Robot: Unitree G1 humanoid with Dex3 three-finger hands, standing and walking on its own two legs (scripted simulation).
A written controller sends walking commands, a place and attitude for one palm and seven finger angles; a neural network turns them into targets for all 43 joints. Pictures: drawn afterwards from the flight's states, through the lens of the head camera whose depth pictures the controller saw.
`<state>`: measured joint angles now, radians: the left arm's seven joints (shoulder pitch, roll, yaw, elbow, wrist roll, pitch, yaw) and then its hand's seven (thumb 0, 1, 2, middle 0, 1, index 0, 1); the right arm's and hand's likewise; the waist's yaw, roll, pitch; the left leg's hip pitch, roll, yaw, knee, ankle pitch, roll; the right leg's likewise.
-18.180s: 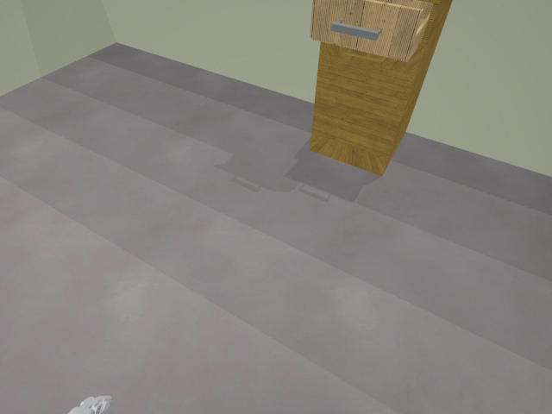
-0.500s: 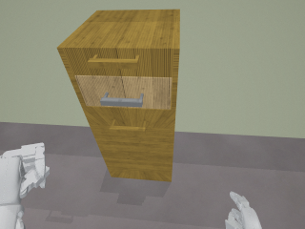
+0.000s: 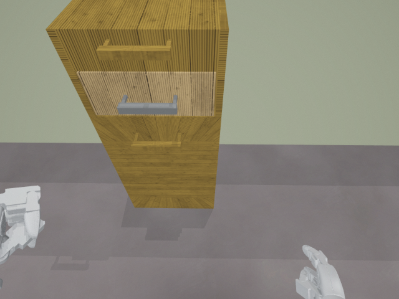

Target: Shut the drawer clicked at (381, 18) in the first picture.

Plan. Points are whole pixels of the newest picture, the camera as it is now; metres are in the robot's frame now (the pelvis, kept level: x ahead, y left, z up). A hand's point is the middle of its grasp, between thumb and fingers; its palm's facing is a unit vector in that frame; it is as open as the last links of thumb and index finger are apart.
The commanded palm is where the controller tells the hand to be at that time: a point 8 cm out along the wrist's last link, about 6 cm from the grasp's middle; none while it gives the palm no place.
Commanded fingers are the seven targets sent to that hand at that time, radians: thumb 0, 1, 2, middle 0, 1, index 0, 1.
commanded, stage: step back with the hand held close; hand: left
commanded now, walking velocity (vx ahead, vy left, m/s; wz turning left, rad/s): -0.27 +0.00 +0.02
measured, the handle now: (149, 103) +0.62 +0.19 +0.01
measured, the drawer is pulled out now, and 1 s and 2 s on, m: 0.00 0.00 0.00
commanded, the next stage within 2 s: stop stepping back and stand still in 0.80 s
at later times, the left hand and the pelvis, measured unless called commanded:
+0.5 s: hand out of the picture +0.11 +0.25 +0.15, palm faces +0.39 -0.82 -0.41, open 3.2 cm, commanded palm +0.04 +0.29 +0.18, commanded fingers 0.00 0.90 0.90 -1.40 -1.60 -1.40 -1.60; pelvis -0.08 +0.01 -0.02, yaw +1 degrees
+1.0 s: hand out of the picture +0.02 +0.24 +0.17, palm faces +0.24 -0.85 -0.47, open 3.2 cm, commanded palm -0.06 +0.29 +0.18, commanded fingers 0.00 0.90 0.90 -1.40 -1.60 -1.40 -1.60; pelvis -0.19 +0.01 -0.01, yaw -2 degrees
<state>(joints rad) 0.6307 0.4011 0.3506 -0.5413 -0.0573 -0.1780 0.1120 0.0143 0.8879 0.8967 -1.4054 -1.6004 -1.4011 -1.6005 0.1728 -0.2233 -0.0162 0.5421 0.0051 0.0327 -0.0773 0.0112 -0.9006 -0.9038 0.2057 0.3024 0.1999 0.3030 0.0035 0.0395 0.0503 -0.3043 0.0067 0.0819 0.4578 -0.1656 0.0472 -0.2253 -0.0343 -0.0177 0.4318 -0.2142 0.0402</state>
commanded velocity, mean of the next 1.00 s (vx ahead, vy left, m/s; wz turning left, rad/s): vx -0.28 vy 0.00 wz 0.00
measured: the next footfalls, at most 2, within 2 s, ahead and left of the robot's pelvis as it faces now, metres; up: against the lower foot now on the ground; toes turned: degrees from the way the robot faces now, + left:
right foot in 0.74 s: -0.22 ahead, -0.06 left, +0.00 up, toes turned -1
left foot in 1.22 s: -0.17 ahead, +0.16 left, +0.00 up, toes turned +3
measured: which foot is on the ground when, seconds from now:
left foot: down 0.00-1.00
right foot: down 0.00-0.48, up 0.50-0.72, down 0.74-1.00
